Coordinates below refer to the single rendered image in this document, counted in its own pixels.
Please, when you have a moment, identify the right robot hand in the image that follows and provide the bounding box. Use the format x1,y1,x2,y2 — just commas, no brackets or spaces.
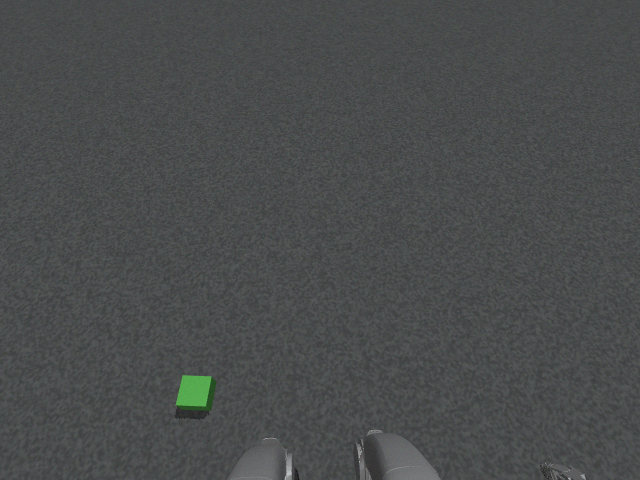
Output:
540,462,586,480

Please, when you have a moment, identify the small box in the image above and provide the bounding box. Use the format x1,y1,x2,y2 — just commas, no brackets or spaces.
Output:
176,375,216,411

